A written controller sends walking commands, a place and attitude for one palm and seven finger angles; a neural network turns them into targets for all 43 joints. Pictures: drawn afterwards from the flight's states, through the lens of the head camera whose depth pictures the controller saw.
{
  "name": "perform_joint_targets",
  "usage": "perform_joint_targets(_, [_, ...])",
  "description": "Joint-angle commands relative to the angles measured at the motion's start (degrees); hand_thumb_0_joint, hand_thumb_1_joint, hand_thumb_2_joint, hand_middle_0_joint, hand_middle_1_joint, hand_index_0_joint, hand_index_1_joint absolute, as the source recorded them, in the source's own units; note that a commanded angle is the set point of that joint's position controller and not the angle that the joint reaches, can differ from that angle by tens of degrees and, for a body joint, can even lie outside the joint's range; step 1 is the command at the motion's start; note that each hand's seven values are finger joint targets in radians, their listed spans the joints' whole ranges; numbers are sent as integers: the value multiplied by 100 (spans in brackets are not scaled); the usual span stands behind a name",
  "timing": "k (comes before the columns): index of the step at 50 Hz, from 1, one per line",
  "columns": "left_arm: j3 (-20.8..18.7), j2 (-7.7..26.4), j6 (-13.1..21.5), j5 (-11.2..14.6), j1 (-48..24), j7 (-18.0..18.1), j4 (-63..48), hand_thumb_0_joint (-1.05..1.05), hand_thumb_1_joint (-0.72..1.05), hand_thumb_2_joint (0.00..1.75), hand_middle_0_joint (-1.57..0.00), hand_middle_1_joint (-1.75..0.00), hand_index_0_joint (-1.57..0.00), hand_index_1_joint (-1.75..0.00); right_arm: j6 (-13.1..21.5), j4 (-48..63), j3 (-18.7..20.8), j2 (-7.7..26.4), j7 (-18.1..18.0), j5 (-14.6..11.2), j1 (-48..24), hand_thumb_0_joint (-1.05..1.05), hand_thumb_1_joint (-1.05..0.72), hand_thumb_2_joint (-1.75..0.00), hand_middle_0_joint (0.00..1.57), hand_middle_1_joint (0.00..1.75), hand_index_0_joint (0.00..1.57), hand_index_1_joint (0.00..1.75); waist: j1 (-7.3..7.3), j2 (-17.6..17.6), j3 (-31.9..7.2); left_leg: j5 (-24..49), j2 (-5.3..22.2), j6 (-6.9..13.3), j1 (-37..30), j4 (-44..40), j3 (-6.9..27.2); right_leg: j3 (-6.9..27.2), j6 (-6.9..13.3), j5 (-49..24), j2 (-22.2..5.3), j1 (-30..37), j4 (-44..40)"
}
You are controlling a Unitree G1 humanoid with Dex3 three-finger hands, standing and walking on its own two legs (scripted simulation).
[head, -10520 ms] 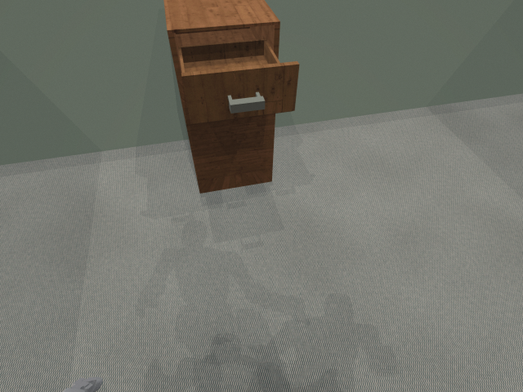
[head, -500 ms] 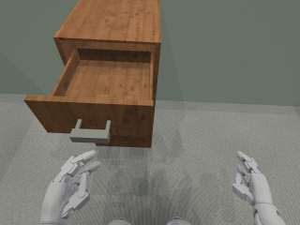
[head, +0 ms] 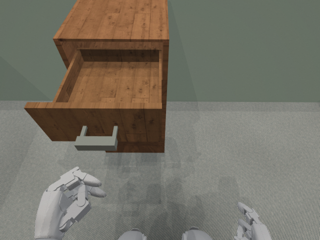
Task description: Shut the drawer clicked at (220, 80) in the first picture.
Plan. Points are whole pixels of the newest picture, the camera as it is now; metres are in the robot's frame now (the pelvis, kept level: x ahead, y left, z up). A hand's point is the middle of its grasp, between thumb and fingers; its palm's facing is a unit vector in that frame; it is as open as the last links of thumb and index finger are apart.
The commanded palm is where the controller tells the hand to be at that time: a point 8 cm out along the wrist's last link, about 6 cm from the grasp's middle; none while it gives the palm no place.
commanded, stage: raise the hand and make a fist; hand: left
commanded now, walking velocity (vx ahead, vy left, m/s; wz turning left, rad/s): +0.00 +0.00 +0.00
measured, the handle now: (98, 136) +0.37 +0.19 +0.02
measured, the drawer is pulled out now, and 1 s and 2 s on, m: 0.30 0.30 0.30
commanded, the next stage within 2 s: bring the fist close to the handle in 1.02 s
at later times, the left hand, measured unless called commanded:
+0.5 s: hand (90, 202) +0.18 +0.14 +0.11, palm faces +0.04 -1.00 -0.02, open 3.2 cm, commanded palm +0.15 +0.19 +0.11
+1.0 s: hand (91, 199) +0.19 +0.13 +0.12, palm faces +0.05 -1.00 -0.03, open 3.3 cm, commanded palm +0.15 +0.19 +0.12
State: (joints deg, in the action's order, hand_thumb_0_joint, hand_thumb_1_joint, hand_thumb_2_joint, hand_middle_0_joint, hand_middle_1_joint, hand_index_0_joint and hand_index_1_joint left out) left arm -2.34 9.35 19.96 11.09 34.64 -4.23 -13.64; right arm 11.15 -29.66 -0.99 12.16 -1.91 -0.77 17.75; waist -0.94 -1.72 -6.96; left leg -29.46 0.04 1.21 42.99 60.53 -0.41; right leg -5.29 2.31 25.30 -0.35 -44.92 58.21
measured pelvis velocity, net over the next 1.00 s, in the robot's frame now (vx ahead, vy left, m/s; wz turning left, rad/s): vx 0.02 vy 0.00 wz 0.01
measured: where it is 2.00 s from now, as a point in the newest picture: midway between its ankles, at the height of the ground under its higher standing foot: outside the picture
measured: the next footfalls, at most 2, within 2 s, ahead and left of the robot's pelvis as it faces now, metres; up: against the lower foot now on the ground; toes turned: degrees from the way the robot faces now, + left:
none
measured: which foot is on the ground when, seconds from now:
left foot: down 0.00-1.00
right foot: down 0.00-1.00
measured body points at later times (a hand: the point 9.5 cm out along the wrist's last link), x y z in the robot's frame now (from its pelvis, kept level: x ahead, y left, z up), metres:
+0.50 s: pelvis +0.02 +0.01 +0.01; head +0.05 +0.00 +0.46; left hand +0.18 +0.19 +0.11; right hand +0.23 -0.19 -0.04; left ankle +0.00 +0.11 -0.67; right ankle +0.04 -0.10 -0.67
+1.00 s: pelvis +0.02 +0.00 +0.02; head +0.04 -0.01 +0.47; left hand +0.18 +0.19 +0.12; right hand +0.21 -0.22 -0.04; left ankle +0.00 +0.11 -0.67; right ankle +0.04 -0.10 -0.67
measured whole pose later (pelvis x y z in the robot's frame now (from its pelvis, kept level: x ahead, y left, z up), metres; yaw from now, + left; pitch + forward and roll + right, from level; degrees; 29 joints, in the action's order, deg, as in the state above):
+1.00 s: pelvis +0.02 +0.00 +0.02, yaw +0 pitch +8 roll -1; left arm 3.5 8.3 16.0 8.1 43.0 -2.6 -26.2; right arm 11.0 -25.4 -0.6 13.4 -1.3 -1.3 16.5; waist 0.4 -2.6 -7.2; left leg -29.6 -0.4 1.5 33.9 55.1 -0.3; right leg -5.2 1.7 25.7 -0.4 -35.8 53.2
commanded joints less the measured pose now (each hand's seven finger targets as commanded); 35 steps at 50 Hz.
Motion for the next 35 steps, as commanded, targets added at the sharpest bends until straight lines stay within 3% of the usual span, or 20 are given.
perform_joint_targets(1, [201, 228, 674, -61, 119, -59, -1444, 0, 90, 90, -110, -127, -110, -127, 526, 1171, 304, 716, -22, -43, -741, 0, -90, -90, 20, 30, 20, 30, 24, 116, -783, 843, -34, 51, -163, -953, 218, 381, -93, -3, -48, 970, -1068])
perform_joint_targets(4, [162, 310, 583, -131, 292, -12, -1406, 0, 90, 90, -116, -134, -116, -134, 490, 1183, 336, 754, -38, -61, -706, 0, -90, -90, 20, 30, 20, 30, 21, 282, -697, 876, -21, 53, -236, -1035, 248, 302, -95, -105, -18, 992, -1068])
perform_joint_targets(5, [241, 242, 557, -128, 279, 0, -1545, 0, 90, 90, -118, -136, -118, -136, 471, 1238, 332, 747, -38, -59, -683, 0, -90, -90, 20, 30, 20, 30, 39, 235, -742, 953, -38, 60, -281, -1061, 244, 304, -95, -247, -21, 1056, -1062])
perform_joint_targets(6, [75, 387, 529, -131, 388, 44, -1637, 0, 90, 90, -120, -138, -120, -138, 440, 1248, 359, 730, -41, -55, -666, 0, -90, -90, 20, 30, 20, 30, 127, 101, -867, 1050, -45, 47, -332, -1074, 218, 327, -78, -367, -27, 1199, -1055])
perform_joint_targets(9, [-9, 441, 393, -183, 409, 153, -1692, 0, 90, 90, -126, -145, -126, -145, 313, 1312, 339, 708, -48, -60, -681, 0, -90, -90, 20, 30, 20, 30, 120, 176, -734, 1203, -30, 50, -399, -1139, 221, 259, -79, -617, 5, 1270, -1056])
perform_joint_targets(12, [136, 234, 343, -151, 630, 150, -1881, 0, 90, 90, -132, -151, -132, -151, 264, 1378, 321, 655, -17, -69, -643, 0, -90, -90, 20, 30, 20, 30, 167, -17, -804, 1601, -17, 23, -641, -1190, 205, 182, -68, -1105, 27, 1409, -1006])
perform_joint_targets(15, [264, 198, 278, -179, 790, 87, -2062, 0, 90, 90, -138, -158, -138, -158, 229, 1409, 308, 662, 13, -68, -637, 0, -90, -90, 20, 30, 20, 30, 141, 17, -822, 1864, 9, 30, -816, -1193, 219, 158, -79, -1399, 35, 1473, -1012])
perform_joint_targets(21, [619, 72, 26, -310, 718, 32, -2282, 0, 90, 90, -140, -160, -140, -160, 188, 1539, 210, 661, 45, -62, -656, 0, -90, -90, 20, 30, 20, 30, 68, 0, -442, 1616, 26, 21, -855, -1310, 304, 78, -89, -1102, 28, 1323, -1080])
perform_joint_targets(24, [457, 229, -65, -342, 695, 123, -2366, 0, 90, 90, -140, -160, -140, -160, 158, 1561, 201, 662, 13, -59, -697, 0, -90, -90, 20, 30, 20, 30, 97, 223, -463, 1501, 22, 30, -852, -1339, 320, 100, -90, -1013, 41, 1390, -1131])
perform_joint_targets(28, [574, 105, -104, -312, 791, 144, -2695, 0, 90, 90, -140, -160, -140, -160, 187, 1616, 184, 612, 26, -78, -644, 0, -90, -90, 20, 30, 20, 30, 147, 112, -686, 1734, 22, 27, -1025, -1352, 278, 108, -98, -1264, 13, 1568, -1137])
perform_joint_targets(29, [433, 212, -129, -317, 812, 183, -2641, 0, 90, 90, -140, -160, -140, -160, 175, 1565, 187, 611, 19, -80, -646, 0, -90, -90, 20, 30, 20, 30, 163, 186, -664, 1782, 26, 17, -1009, -1380, 294, 102, -89, -1283, 18, 1630, -1154])
perform_joint_targets(33, [503, 131, -220, -307, 802, 144, -2485, 0, 90, 90, -140, -160, -140, -160, 199, 1531, 174, 627, 6, -100, -674, 0, -90, -90, 20, 30, 20, 30, 103, 331, -389, 1577, 18, 32, -926, -1420, 269, 137, -116, -1157, 10, 1578, -1283])
perform_joint_targets(35, [455, 95, -251, -309, 1034, 123, -2315, 0, 90, 90, -140, -160, -140, -160, 190, 1493, 192, 611, 2, -107, -678, 0, -90, -90, 20, 30, 20, 30, 168, 337, -333, 1512, 4, 22, -893, -1473, 246, 143, -105, -1053, 13, 1627, -1332])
